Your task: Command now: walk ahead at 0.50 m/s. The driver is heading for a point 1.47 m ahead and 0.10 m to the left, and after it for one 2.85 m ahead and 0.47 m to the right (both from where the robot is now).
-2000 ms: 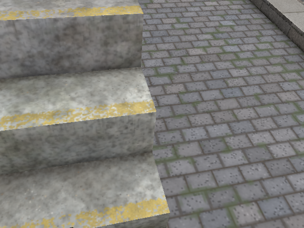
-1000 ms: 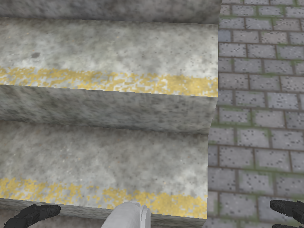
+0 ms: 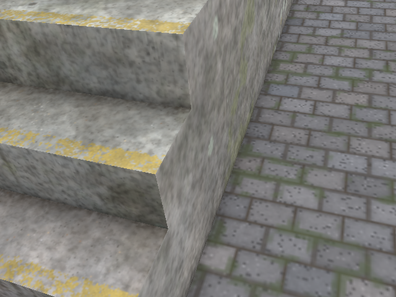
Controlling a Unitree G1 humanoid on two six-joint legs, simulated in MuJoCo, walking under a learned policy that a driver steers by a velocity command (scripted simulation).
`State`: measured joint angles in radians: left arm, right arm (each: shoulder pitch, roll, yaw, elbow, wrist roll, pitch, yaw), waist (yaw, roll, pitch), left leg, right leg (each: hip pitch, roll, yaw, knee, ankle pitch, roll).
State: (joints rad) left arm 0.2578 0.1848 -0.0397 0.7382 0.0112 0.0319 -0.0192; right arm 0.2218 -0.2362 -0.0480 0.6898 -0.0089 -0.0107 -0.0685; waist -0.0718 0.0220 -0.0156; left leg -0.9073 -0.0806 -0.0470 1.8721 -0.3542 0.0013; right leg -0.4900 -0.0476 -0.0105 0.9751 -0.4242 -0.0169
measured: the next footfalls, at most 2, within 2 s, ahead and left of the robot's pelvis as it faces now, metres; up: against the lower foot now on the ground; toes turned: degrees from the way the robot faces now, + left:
left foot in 0.38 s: -0.07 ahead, +0.13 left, +0.00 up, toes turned +3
right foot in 0.82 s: +0.14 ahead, -0.13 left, +0.00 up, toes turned +2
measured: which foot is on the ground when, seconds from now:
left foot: up 0.00-0.36, down 0.38-0.84, up 0.86-1.00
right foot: down 0.00-0.34, up 0.36-0.80, down 0.82-1.00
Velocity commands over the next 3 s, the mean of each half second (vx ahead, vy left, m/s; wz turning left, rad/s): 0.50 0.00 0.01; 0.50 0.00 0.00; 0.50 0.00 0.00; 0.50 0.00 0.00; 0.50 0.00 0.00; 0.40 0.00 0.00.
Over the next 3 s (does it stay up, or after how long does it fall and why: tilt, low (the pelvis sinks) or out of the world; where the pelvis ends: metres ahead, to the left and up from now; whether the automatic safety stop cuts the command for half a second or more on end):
stays up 0.25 -0.06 0.06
